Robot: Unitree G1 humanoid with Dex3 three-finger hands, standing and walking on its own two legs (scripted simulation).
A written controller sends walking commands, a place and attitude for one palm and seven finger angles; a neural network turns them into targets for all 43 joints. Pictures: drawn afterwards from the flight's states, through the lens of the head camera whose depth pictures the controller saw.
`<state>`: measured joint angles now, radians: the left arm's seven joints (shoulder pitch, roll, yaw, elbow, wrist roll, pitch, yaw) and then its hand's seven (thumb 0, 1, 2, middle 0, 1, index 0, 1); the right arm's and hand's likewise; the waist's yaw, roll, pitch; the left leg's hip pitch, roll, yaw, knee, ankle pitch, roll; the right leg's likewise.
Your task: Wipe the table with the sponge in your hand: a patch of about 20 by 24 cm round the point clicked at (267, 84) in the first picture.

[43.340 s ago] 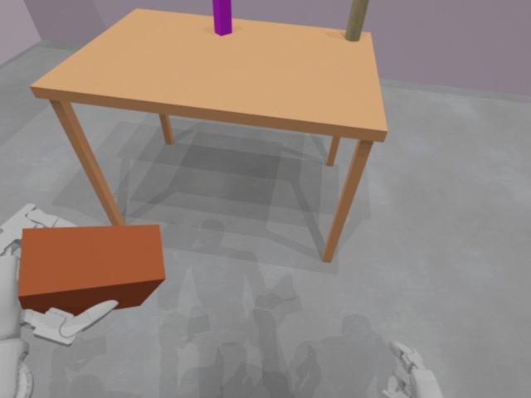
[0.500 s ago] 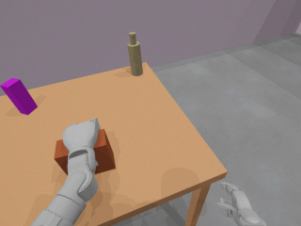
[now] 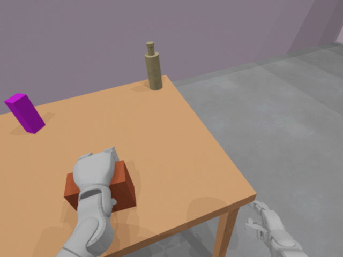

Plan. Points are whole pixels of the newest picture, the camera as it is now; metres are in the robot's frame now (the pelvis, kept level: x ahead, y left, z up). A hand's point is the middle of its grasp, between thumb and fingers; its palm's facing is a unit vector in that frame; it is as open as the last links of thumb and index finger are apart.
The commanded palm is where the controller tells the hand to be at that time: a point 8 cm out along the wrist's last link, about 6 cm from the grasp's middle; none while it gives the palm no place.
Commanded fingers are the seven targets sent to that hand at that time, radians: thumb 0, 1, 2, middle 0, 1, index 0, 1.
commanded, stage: wipe back along the middle lane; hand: left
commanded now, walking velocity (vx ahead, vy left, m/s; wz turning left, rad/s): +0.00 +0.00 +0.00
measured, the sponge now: (106, 194) +0.26 +0.22 +0.00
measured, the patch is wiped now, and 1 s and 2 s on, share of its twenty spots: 0.80 0.85 0.95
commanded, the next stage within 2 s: slide across to the third lane in 0.08 s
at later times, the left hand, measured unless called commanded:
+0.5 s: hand (113, 183) +0.26 +0.18 +0.07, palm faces +0.04 -0.11 -0.99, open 10.4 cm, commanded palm +0.22 +0.15 +0.11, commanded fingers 0.00 0.10 1.30 -1.20 -1.60 -1.20 -1.60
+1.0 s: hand (138, 177) +0.28 +0.13 +0.07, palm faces +0.04 -0.10 -0.99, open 10.4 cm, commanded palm +0.24 +0.11 +0.11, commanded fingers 0.00 0.10 1.30 -1.20 -1.60 -1.20 -1.60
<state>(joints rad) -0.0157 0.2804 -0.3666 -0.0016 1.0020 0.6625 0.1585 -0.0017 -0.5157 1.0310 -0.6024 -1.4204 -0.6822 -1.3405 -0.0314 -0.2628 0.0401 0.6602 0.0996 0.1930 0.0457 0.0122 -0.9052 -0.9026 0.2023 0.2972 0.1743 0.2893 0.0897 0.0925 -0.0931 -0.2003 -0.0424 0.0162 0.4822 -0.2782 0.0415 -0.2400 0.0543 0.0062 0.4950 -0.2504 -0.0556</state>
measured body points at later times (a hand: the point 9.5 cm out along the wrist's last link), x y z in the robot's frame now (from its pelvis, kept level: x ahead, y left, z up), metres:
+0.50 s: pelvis -0.01 -0.01 +0.00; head -0.04 -0.06 +0.45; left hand +0.25 +0.18 +0.12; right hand +0.25 -0.20 -0.07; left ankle -0.01 +0.09 -0.74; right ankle +0.01 -0.09 -0.74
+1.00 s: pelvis -0.02 -0.02 +0.00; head -0.06 -0.07 +0.44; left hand +0.28 +0.13 +0.12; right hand +0.24 -0.21 -0.08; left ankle -0.01 +0.09 -0.74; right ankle +0.01 -0.09 -0.74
